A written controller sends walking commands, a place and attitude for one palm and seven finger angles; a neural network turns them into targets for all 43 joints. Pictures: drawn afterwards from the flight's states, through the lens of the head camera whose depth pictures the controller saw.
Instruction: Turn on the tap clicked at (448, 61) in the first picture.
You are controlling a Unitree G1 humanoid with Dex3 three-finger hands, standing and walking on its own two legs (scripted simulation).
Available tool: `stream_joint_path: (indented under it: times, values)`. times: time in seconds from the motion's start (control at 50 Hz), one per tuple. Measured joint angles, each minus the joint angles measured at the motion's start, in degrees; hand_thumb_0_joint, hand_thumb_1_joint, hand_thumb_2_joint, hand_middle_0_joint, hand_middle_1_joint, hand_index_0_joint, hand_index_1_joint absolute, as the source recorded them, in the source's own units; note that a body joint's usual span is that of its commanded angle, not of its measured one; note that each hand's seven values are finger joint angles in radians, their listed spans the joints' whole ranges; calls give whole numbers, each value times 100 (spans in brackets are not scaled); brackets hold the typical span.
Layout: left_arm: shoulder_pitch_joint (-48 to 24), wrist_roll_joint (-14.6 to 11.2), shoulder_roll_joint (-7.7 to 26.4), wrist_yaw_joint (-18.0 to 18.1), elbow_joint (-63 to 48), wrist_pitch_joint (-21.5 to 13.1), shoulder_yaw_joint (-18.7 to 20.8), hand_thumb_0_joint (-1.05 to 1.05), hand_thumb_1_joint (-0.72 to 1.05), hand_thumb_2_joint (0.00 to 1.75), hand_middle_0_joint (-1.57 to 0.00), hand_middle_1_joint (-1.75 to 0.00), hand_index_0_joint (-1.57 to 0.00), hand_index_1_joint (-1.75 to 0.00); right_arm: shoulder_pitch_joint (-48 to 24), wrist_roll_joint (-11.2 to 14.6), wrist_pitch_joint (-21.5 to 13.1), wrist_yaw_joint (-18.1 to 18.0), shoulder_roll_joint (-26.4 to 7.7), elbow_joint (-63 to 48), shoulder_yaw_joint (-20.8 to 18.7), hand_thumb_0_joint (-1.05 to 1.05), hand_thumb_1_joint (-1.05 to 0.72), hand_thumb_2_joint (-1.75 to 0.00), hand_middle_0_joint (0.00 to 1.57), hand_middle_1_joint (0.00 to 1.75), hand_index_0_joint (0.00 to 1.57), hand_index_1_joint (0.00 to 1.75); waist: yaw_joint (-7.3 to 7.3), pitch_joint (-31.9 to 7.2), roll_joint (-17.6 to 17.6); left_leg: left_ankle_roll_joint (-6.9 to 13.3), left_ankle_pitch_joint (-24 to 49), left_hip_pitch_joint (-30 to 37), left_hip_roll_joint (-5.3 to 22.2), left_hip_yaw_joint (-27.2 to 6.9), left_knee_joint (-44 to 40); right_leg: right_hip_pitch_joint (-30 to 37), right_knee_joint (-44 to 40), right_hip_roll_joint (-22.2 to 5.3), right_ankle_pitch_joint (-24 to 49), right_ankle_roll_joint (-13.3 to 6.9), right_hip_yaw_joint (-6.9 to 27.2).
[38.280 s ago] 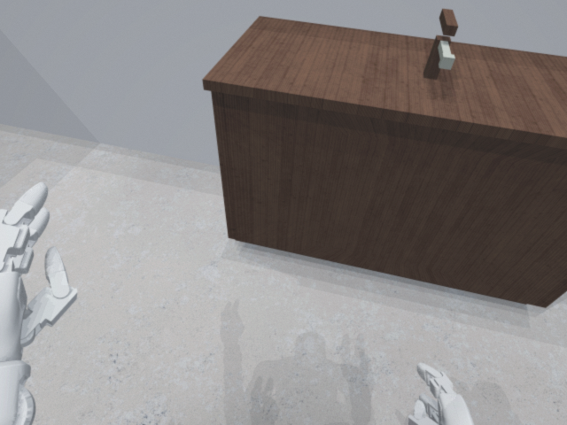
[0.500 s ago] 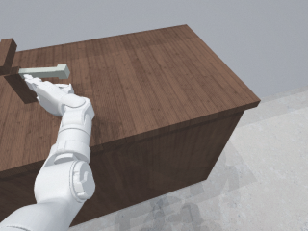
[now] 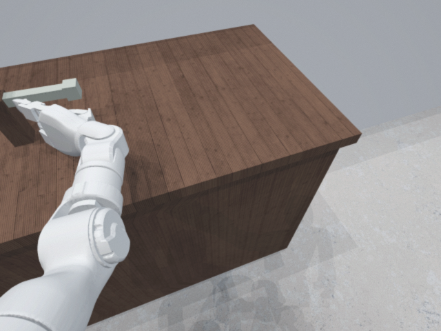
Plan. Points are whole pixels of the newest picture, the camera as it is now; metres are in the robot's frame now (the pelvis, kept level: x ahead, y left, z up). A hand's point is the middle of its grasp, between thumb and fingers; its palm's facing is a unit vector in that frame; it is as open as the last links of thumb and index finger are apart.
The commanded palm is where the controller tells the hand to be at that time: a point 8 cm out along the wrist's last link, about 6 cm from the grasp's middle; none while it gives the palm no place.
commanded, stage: lift the hand up off the lever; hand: left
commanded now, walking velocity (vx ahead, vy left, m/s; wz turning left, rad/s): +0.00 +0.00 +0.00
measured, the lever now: (72, 89) +0.54 +0.25 +0.16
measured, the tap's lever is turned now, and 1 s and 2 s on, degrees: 86 86 86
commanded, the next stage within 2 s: none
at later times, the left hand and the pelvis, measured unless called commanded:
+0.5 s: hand (88, 113) +0.49 +0.22 +0.14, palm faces +0.84 -0.53 -0.12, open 8.4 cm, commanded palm +0.44 +0.23 +0.16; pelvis -0.01 -0.01 +0.00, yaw +0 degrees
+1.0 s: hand (82, 104) +0.49 +0.22 +0.17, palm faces +0.83 -0.55 -0.10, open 8.2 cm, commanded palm +0.44 +0.23 +0.18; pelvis +0.00 -0.01 +0.01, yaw -1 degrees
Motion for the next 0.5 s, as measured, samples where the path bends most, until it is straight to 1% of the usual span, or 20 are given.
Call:
stream_joint_path:
  times: [0.08,0.18,0.26,0.38,0.5]
  values:
    - [-58,44,93,0,89,-40,93,2,90,90,-15,-15,0,-8,53,-7,-10,-9,-17,-3,-1,1,-90,-90,20,30,20,30,-49,-3,5,5,17,-63,22,0,16,-68,14,22,25,-16,0]
    - [2,41,193,-115,57,-64,171,2,90,90,-15,-15,0,-8,105,6,-22,-33,-30,-13,-6,1,-90,-90,20,30,20,30,-96,16,17,14,38,-58,56,14,1,-72,-8,56,65,-33,13]
    - [19,-1,240,-184,51,-73,171,2,90,90,-15,-15,-1,-8,133,18,-69,-36,-33,12,-1,1,-90,-90,20,30,20,30,-102,46,18,21,53,-34,72,9,-16,-45,-36,73,89,-45,9]
    - [-31,-32,274,-184,89,-39,191,2,90,90,-15,-15,-1,-9,116,19,-133,-36,-29,54,12,1,-90,-90,20,30,20,30,-106,68,27,14,69,-25,82,-9,-33,-26,-67,85,109,-57,-8]
    - [-34,-57,227,-192,-9,20,247,2,90,90,-15,-15,-1,-9,86,5,-189,-18,-8,57,14,1,-90,-90,20,30,20,30,-78,69,25,-11,73,3,85,-5,-58,-6,-79,87,105,-65,-2]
